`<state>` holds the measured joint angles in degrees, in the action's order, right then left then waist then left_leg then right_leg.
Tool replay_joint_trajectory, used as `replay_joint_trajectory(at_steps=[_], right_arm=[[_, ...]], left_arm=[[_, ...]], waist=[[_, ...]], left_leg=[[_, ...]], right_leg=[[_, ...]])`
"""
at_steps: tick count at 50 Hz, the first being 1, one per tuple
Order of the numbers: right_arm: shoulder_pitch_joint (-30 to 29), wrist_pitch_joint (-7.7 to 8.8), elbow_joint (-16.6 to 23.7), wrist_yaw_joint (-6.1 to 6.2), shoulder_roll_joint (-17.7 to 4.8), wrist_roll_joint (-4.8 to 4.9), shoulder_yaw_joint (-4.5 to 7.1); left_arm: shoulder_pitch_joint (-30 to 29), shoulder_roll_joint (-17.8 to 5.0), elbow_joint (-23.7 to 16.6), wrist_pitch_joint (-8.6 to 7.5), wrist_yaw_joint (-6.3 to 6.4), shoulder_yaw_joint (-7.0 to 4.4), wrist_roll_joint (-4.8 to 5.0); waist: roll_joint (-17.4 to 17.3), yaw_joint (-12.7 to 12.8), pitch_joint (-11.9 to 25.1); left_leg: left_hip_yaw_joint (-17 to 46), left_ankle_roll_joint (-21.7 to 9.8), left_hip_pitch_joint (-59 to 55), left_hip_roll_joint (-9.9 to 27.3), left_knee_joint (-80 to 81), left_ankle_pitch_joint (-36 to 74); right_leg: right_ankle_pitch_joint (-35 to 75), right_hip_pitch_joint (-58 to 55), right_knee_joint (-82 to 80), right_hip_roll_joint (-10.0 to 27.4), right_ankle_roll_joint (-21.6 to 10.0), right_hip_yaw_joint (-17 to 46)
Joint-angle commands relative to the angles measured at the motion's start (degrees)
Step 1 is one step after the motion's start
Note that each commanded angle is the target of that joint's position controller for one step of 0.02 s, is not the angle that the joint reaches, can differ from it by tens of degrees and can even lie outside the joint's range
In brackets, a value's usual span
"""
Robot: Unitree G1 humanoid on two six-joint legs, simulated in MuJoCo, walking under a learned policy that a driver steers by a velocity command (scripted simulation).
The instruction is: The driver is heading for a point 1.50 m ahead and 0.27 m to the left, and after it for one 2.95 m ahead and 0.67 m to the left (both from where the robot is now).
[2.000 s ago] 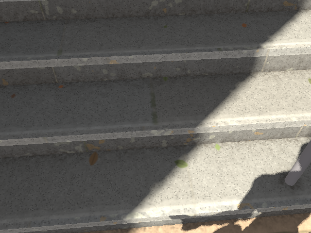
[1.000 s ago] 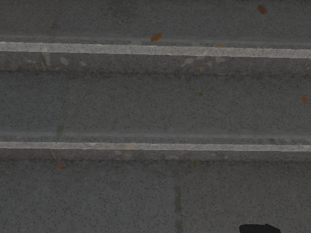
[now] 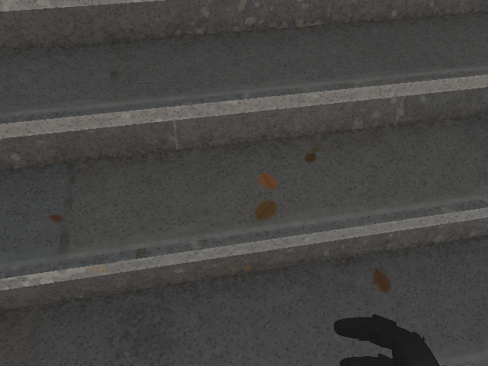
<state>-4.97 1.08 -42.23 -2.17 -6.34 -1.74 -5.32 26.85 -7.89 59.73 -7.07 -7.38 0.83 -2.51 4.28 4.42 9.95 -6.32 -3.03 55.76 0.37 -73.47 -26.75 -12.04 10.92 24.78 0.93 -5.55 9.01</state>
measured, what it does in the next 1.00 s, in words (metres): climbs: right foot 0.16 m higher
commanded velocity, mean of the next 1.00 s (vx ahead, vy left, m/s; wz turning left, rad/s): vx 0.50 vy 0.00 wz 0.00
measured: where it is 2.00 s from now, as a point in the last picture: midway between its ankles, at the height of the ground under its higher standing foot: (258, 67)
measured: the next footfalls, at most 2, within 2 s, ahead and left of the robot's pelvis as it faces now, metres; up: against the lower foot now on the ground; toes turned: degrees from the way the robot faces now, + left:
right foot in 0.56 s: +0.51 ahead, -0.15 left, +0.31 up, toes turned -13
left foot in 1.06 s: +0.76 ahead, +0.09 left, +0.47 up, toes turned +6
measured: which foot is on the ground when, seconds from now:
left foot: down 0.00-0.60, up 0.62-1.00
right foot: down 0.00-0.00, up 0.02-0.54, down 0.56-1.00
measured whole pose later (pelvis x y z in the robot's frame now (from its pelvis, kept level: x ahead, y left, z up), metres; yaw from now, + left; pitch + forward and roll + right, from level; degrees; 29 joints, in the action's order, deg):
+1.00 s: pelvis +0.57 -0.04 +0.29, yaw +2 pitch +5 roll -1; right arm -0.7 0.6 -48.3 -4.7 -5.8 -0.8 -3.3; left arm 23.3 -5.1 65.6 -4.0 -3.7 2.0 -7.1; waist 0.9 0.6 6.5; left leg -0.9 -13.4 74.6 4.7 -100.4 -13.8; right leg -17.7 4.5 17.5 2.5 -0.4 -15.5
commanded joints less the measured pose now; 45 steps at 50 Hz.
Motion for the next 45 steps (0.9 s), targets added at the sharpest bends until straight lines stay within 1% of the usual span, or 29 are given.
replay_joint_trajectory(at_steps=[1,2,3,5,6,7,8,9,10,11,14,16,18,21,23,24,25,28,29,30,31,32,33,34,35,37,40,42,45], right_arm=[[35.5,0.95,-6.8,2.35,-19.2,-2.45,6.52],[38.2,2.25,-10.3,2.29,-17.8,-2.71,6.28],[28.8,3.34,-11.8,1.51,-17.3,-1.57,6.84],[21.0,2.99,-14.2,1.37,-3.6,-0.92,4.49],[18.3,2.85,-15.2,1.42,1.5,-1.08,3.18],[17.2,3.04,-16.0,1.70,2.6,-0.88,2.90],[18.1,3.51,-17.3,1.67,2.9,-1.07,2.83],[19.2,3.75,-17.8,1.07,2.8,-2.71,2.99],[19.7,3.98,-17.4,0.47,0.5,-3.35,3.83],[21.8,3.74,-18.2,-0.11,-0.9,-4.82,3.97],[33.3,3.68,-22.5,-0.35,-1.6,-6.22,3.43],[37.0,3.46,-25.1,-0.63,-0.5,-7.13,2.54],[39.4,3.76,-26.5,-0.58,0.8,-7.80,1.80],[47.2,4.15,-28.8,-0.81,0.2,-7.79,1.58],[47.2,4.07,-28.7,-2.89,1.2,-5.23,1.39],[42.8,4.69,-26.4,-3.52,-1.1,-2.98,1.80],[42.8,6.01,-25.3,-3.78,-3.8,-1.47,2.06],[42.8,7.10,-24.8,-3.41,-12.2,-0.24,4.90],[40.2,6.87,-22.7,2.24,-15.5,2.94,7.73],[46.5,8.15,-20.0,3.74,-10.5,6.07,7.21],[38.2,8.15,-18.0,2.71,-9.0,5.16,8.10],[33.0,8.25,-14.2,1.77,-5.2,4.42,8.56],[35.6,5.45,-20.7,-4.43,0.0,-0.24,6.65],[29.9,5.71,-17.7,-5.45,-0.4,-1.71,7.11],[27.1,5.28,-15.8,-5.58,-0.3,-1.25,6.63],[24.8,3.68,-13.2,-4.49,1.2,-0.29,5.03],[21.7,1.77,-12.0,-3.68,1.5,1.43,4.12],[15.8,1.96,-9.7,-3.97,1.0,1.63,3.14],[6.5,1.98,-4.9,-2.86,-2.7,1.56,2.97]], left_arm=[[3.2,-3.4,-2.8,0.37,-1.01,-2.12,-1.82],[-3.8,-5.0,-2.1,1.06,-0.96,-3.48,0.54],[-6.0,-4.9,-1.3,0.83,0.47,-3.76,1.95],[-11.7,-3.2,-3.7,1.67,3.17,-2.63,-0.23],[-13.0,-2.1,-4.3,2.36,3.58,-1.89,-0.49],[-13.5,0.0,-4.6,3.25,3.69,-1.33,-0.32],[-15.2,0.0,-5.4,3.73,3.59,-0.89,-0.40],[-15.5,0.6,-5.7,3.81,3.55,-0.16,-0.52],[-17.3,0.1,-5.7,3.84,2.88,0.15,-0.23],[-20.1,-1.3,-6.4,4.21,2.14,0.35,-0.03],[-24.7,-1.4,-7.7,4.45,2.12,1.41,0.32],[-28.8,-1.6,-10.2,4.25,3.52,2.19,0.94],[-33.5,-1.0,-13.2,4.31,4.11,3.04,1.22],[-44.3,-1.8,-19.6,6.48,3.82,3.34,1.39],[-56.8,0.9,-25.2,9.30,2.67,4.20,0.16],[-53.5,1.7,-24.4,10.29,1.61,3.86,-0.77],[-51.0,0.0,-23.8,9.96,1.06,2.76,-0.27],[-40.1,-2.2,-19.9,8.68,1.44,0.84,0.04],[-16.1,-2.1,-12.3,5.84,5.73,-0.32,3.05],[-6.7,-5.8,-8.9,4.46,8.15,-2.22,2.30],[-2.0,-12.3,-7.7,5.23,9.26,-5.24,2.23],[-9.4,-16.1,-7.7,4.78,9.53,-6.62,1.81],[-4.3,-11.3,-4.2,4.04,6.55,-3.60,-1.78],[-7.6,-9.5,-1.2,2.77,5.71,-4.03,-0.69],[-12.9,-4.6,-0.1,3.06,4.93,-2.87,0.53],[-19.9,4.1,0.9,3.09,4.17,-0.35,-0.86],[-24.8,4.6,-0.5,1.99,4.85,-0.20,-1.25],[-19.4,3.8,2.5,1.55,5.48,0.39,-3.04],[-8.5,-1.3,5.4,1.83,5.49,0.23,-6.00]], waist=[[-24.8,-16.0,18.5],[-21.3,-17.4,3.2],[-16.6,-11.5,-7.7],[-1.7,-6.7,-3.8],[-1.6,-4.1,-2.7],[-3.9,-2.6,-4.1],[-2.3,-1.9,-4.9],[-2.5,-1.6,-4.2],[-3.4,-2.2,-5.8],[-4.0,-3.4,-6.2],[-9.4,-6.2,-7.8],[-4.7,-7.0,-10.4],[-5.4,-7.1,-10.7],[-5.1,-10.2,-11.2],[-9.8,-10.5,-11.2],[-10.9,-7.3,-10.6],[-13.9,-5.7,-8.6],[-16.6,-1.2,-4.3],[-11.8,6.5,-0.5],[-4.8,5.3,9.3],[1.5,9.3,11.7],[3.4,5.3,11.4],[4.9,6.7,4.1],[2.4,2.1,-5.2],[-4.2,-1.4,-4.0],[-10.4,-8.0,-3.5],[-4.6,-11.9,-6.4],[-3.8,-10.9,-7.3],[-4.5,-7.5,-6.2]], left_leg=[[61.0,-22.9,-62.6,19.1,46.8,0.8],[63.5,-16.0,-53.1,16.8,51.2,-26.4],[52.5,-13.5,-40.8,16.1,49.0,-25.0],[37.8,-13.6,-35.3,16.1,46.6,-5.9],[33.5,-12.1,-32.9,14.9,47.4,0.2],[27.9,-10.9,-32.2,12.6,48.7,4.1],[21.7,-10.1,-33.3,10.8,49.3,7.2],[18.4,-9.0,-34.0,9.8,50.6,11.0],[12.8,-9.2,-33.4,8.5,52.9,11.6],[11.5,-9.5,-32.9,8.5,54.8,9.5],[14.2,-12.6,-42.5,11.1,57.4,16.2],[15.4,-12.1,-52.9,13.5,57.4,15.7],[12.6,-11.0,-55.2,13.3,59.6,17.9],[9.3,-10.0,-54.3,13.9,64.8,20.4],[5.5,-10.4,-38.3,14.5,73.1,29.5],[2.0,-11.5,-34.5,14.1,73.4,39.4],[0.8,-12.1,-35.4,13.8,69.7,62.0],[0.4,-8.9,-59.1,17.0,57.2,102.1],[-0.5,-5.5,-57.3,14.4,38.6,102.6],[1.7,-2.0,-31.1,9.2,17.9,86.4],[3.3,-0.2,-24.9,-2.7,-5.1,26.0],[11.7,-0.2,-17.7,-2.6,-27.9,16.2],[27.8,-5.0,-5.2,-3.4,-40.2,32.9],[22.4,-7.6,1.2,-3.3,-47.1,28.1],[20.5,-10.2,4.5,-2.8,-51.7,26.1],[18.5,-14.1,8.1,1.3,-49.9,27.0],[14.8,-13.6,7.6,2.6,-53.5,15.0],[14.3,-16.2,15.7,1.3,-60.9,12.4],[13.0,-15.6,24.0,2.1,-49.3,16.1]], right_leg=[[5.9,39.1,51.4,-8.4,-2.8,5.7],[9.3,52.5,74.4,-6.9,-4.0,12.2],[12.9,56.2,78.9,-5.2,-4.4,8.0],[13.3,53.6,84.6,-3.1,-7.1,6.0],[13.6,53.1,85.3,-1.8,-7.8,6.3],[11.3,55.3,86.1,-1.6,-8.5,6.0],[9.4,58.3,83.8,-1.1,-8.6,3.9],[12.4,60.0,83.8,-0.7,-9.0,3.3],[11.8,59.7,81.5,-0.4,-9.0,0.2],[12.6,61.3,81.1,0.6,-8.4,-1.7],[9.6,74.2,97.9,0.4,-9.3,-3.2],[6.8,86.2,98.0,0.4,-11.2,0.1],[7.2,86.7,93.1,2.6,-11.9,-2.8],[13.6,82.8,76.5,7.5,-9.8,-10.8],[4.9,59.3,64.4,8.1,-7.9,-15.3],[2.4,48.0,60.1,6.0,-6.9,-19.4],[1.2,39.9,60.2,2.1,-5.9,-21.7],[-9.6,30.9,38.3,-3.8,-5.1,-22.8],[-16.8,14.4,36.4,-5.3,-6.6,-18.6],[-11.1,-11.3,33.8,7.3,-11.4,5.0],[-8.6,-10.7,7.6,16.5,-15.1,30.3],[-6.2,-7.3,-0.3,19.1,-15.6,37.6],[-26.5,2.4,-2.3,15.9,-12.4,37.0],[-20.2,8.3,1.3,15.3,-12.8,26.1],[-13.0,10.6,1.4,16.3,-13.9,20.7],[-2.1,14.2,-1.4,16.9,-10.5,9.7],[2.8,19.4,-8.7,14.0,-7.0,-6.2],[2.0,15.3,-9.4,12.8,-6.4,-10.4],[-0.4,4.0,-8.6,9.9,-4.1,-15.5]])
